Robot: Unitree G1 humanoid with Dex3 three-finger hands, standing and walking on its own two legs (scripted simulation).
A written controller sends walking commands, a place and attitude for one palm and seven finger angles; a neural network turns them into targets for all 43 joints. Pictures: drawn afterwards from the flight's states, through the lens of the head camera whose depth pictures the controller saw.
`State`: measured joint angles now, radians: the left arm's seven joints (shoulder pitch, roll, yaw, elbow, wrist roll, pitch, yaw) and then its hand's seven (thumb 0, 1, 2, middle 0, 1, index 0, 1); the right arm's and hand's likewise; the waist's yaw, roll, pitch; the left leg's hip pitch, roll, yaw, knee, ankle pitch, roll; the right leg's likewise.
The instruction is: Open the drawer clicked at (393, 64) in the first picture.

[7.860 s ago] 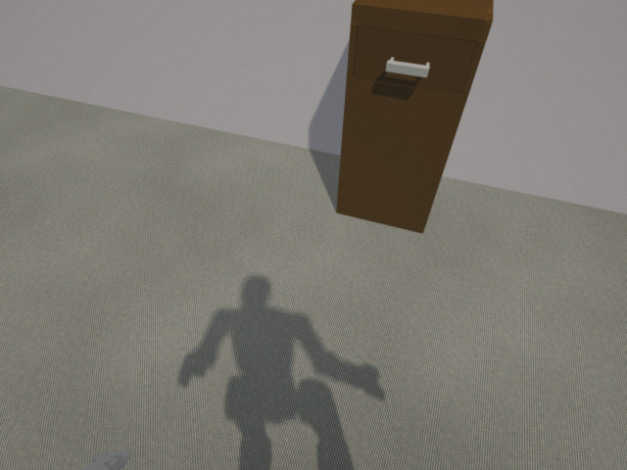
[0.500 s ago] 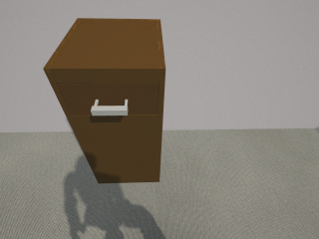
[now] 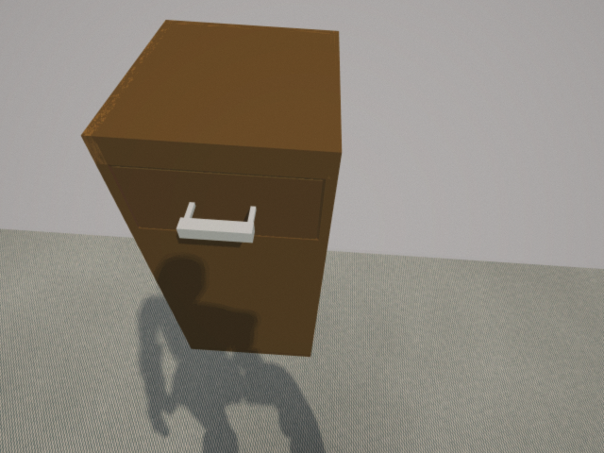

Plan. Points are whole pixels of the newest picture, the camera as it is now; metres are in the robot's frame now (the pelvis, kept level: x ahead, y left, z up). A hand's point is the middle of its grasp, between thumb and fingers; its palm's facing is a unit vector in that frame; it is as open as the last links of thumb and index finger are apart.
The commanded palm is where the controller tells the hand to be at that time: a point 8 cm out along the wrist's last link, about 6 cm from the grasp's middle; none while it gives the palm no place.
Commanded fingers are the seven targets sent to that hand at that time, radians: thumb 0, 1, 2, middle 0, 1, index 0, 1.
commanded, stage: come to a stop and stand still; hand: left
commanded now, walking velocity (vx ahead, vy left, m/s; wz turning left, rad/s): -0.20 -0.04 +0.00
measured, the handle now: (219, 220) +0.49 +0.18 -0.03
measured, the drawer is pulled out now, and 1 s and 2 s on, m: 0.00 0.00 0.00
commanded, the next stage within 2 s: look again from close up in 0.68 s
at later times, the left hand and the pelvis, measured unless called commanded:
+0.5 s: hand out of the picture +0.03 +0.17 -0.19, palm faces +0.08 -0.98 -0.19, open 7.3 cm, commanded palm none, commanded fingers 0.00 0.90 0.90 -0.20 -0.30 -0.20 -0.30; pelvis -0.02 -0.01 -0.01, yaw +1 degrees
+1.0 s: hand out of the picture -0.02 +0.14 -0.18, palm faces +0.00 -0.98 -0.18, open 7.4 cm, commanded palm none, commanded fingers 0.00 0.90 0.90 -0.20 -0.30 -0.20 -0.30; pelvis -0.01 -0.02 -0.01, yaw -1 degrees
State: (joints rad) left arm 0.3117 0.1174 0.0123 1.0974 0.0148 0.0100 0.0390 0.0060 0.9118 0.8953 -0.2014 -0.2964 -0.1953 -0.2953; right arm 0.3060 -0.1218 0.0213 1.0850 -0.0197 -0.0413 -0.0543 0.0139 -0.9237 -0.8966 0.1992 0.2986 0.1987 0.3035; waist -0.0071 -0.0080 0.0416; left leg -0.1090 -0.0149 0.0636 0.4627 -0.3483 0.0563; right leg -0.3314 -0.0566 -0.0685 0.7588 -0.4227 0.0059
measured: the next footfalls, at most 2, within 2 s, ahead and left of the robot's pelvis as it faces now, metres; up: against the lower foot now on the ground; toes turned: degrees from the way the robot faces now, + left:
right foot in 0.10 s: +0.08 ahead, -0.15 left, +0.00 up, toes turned -5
left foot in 0.46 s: +0.01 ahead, +0.10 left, +0.00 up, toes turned -7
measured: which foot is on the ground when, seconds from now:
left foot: down 0.00-0.16, up 0.18-0.44, down 0.46-1.00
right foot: up 0.00-0.08, down 0.10-0.46, up 0.48-0.72, down 0.74-1.00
